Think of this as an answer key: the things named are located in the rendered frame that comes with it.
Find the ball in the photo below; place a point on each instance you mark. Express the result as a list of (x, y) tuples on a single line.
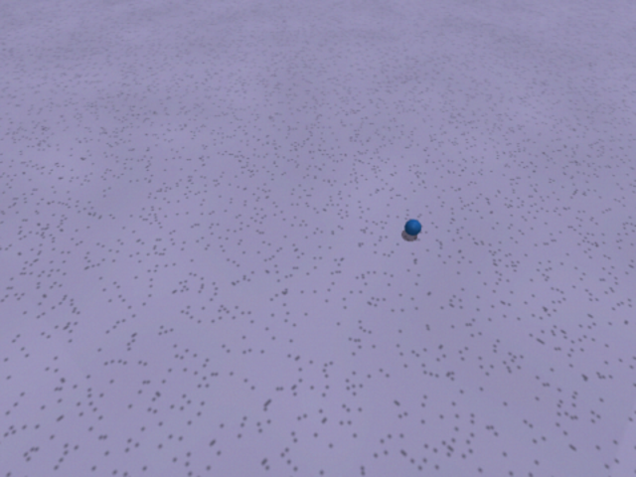
[(412, 227)]

